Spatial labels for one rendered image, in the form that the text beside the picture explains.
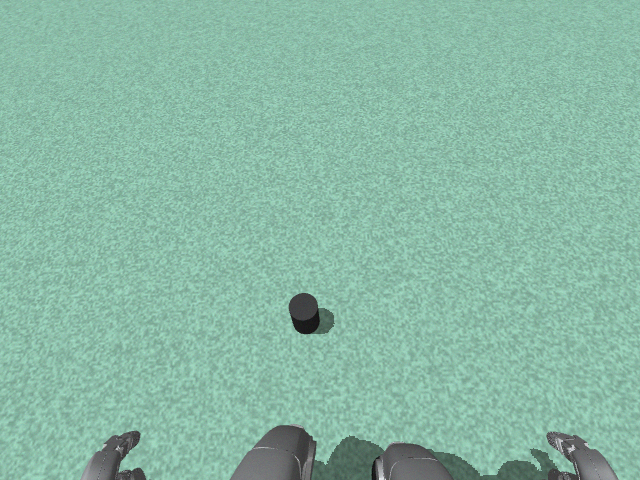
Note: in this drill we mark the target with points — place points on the left robot hand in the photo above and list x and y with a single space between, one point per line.
104 465

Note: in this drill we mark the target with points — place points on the right robot hand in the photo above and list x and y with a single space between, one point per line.
589 464

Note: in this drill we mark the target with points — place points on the can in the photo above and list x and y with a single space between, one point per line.
304 312

